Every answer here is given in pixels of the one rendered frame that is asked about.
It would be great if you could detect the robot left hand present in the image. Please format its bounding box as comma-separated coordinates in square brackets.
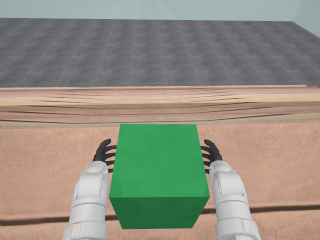
[92, 138, 117, 173]

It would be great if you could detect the carton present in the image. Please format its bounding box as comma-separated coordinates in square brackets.
[109, 124, 210, 230]

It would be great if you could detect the right robot forearm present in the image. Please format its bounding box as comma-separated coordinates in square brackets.
[209, 160, 261, 240]

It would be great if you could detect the left robot forearm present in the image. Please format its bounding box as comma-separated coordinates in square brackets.
[62, 161, 109, 240]

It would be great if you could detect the robot right hand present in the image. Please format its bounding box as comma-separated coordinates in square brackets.
[200, 139, 223, 174]

